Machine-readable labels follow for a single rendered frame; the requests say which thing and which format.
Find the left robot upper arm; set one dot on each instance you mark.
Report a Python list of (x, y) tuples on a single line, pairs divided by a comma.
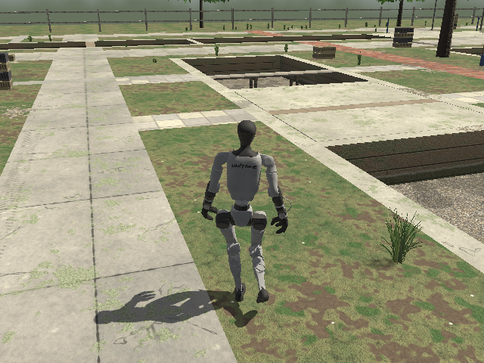
[(220, 159)]

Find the robot right hand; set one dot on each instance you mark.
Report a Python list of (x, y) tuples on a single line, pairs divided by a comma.
[(282, 222)]

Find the humanoid robot head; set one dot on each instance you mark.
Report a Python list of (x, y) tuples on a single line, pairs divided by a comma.
[(246, 130)]

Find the robot right forearm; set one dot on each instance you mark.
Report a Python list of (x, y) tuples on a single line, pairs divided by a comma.
[(279, 205)]

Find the robot right foot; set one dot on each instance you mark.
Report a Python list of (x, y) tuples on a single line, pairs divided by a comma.
[(262, 296)]

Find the right robot upper arm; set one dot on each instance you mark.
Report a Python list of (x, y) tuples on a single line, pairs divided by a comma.
[(271, 174)]

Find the robot left forearm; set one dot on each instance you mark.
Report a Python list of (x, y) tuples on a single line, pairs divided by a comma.
[(208, 199)]

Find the robot left hand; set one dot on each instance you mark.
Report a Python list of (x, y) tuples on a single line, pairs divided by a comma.
[(205, 214)]

